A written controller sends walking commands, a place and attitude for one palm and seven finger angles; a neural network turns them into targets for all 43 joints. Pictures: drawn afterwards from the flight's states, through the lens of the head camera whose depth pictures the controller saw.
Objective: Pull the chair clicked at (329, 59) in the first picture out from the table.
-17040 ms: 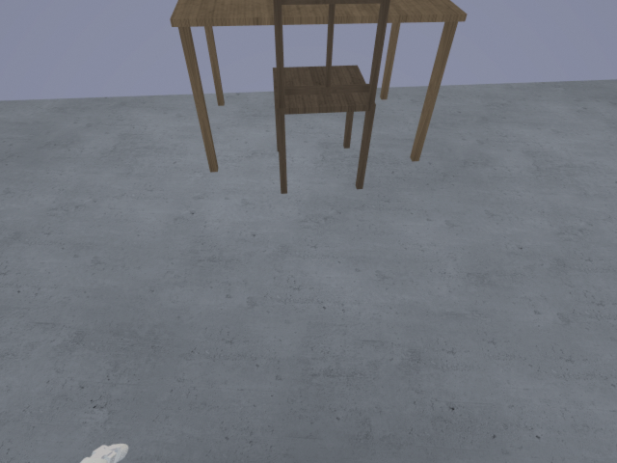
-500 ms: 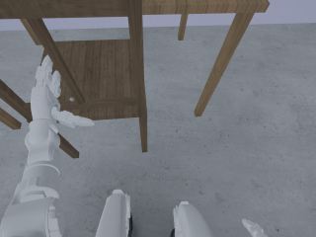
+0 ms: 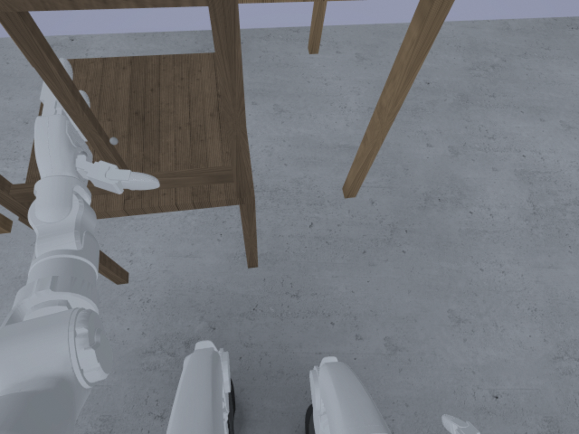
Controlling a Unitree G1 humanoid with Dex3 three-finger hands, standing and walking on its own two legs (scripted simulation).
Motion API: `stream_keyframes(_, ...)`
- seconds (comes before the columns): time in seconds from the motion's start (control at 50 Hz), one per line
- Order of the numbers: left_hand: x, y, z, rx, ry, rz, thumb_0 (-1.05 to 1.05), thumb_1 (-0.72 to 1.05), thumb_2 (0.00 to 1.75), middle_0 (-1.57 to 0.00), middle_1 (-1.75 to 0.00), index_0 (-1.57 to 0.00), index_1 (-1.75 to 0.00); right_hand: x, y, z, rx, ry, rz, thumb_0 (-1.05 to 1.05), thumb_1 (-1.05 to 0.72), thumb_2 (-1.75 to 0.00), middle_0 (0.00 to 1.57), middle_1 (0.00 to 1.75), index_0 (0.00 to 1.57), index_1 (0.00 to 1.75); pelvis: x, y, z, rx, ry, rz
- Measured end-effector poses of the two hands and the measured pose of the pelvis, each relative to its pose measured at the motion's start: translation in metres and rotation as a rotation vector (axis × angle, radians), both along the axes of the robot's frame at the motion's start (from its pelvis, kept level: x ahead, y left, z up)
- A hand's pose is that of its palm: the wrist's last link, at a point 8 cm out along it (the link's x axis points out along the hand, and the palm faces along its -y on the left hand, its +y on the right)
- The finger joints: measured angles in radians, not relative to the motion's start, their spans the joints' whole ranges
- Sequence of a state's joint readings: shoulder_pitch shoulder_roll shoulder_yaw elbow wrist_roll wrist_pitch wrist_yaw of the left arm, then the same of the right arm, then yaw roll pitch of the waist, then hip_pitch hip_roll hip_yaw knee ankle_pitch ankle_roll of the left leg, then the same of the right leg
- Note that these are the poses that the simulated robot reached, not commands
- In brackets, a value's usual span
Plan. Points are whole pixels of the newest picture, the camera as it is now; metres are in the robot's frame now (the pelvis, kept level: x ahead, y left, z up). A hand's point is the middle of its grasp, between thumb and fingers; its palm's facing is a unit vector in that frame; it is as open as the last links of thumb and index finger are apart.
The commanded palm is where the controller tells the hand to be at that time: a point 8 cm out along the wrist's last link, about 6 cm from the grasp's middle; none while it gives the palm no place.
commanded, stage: push the fingers through the gap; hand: left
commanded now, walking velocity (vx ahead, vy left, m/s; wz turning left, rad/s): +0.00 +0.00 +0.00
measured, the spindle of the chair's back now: (84, 118) +0.51 +0.25 +0.07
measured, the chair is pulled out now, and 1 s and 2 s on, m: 0.00 0.00 0.01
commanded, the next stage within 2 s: hook a spindle and tug to test in 0.40 s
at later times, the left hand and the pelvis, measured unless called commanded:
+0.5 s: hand (114, 144) +0.48 +0.22 +0.05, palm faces +0.16 -0.99 -0.04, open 16.9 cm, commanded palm +0.46 +0.26 +0.05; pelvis +0.00 +0.00 +0.00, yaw +0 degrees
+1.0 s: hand (112, 142) +0.49 +0.22 +0.05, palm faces +0.17 -0.99 -0.03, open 13.2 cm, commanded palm +0.46 +0.25 +0.05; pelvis +0.00 +0.01 +0.00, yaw +0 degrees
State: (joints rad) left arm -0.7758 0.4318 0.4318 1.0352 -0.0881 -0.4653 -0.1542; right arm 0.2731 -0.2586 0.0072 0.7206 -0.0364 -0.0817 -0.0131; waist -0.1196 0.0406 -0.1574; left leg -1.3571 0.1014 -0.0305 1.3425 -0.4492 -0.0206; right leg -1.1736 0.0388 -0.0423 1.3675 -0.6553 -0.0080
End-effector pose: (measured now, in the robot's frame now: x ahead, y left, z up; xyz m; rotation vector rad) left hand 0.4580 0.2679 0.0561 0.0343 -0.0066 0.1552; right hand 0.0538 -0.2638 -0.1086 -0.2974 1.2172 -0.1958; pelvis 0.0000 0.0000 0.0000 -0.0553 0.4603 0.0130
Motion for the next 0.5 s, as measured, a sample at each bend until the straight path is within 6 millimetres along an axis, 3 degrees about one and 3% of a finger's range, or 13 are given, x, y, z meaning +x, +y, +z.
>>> stream_keyframes(0.18, -0.0043, -0.0003, -0.0053, 0.000, 0.030, 0.002, -0.02, -0.50, 0.30, -0.06, -0.08, -0.07, -0.08, -0.0091, -0.0013, 0.0001, 0.008, 0.035, -0.017, 0.01, -0.91, -0.90, 0.20, 0.30, 0.20, 0.30, 0.0006, -0.0009, 0.0012, 0.000, -0.001, -0.003)
stream_keyframes(0.5, -0.0038, 0.0000, -0.0019, -0.001, 0.021, 0.006, -0.02, -0.50, 0.30, -0.06, -0.08, -0.07, -0.08, -0.0037, -0.0006, 0.0023, 0.007, 0.018, -0.018, 0.01, -0.91, -0.90, 0.20, 0.30, 0.20, 0.30, 0.0003, -0.0012, 0.0022, -0.001, -0.006, -0.004)
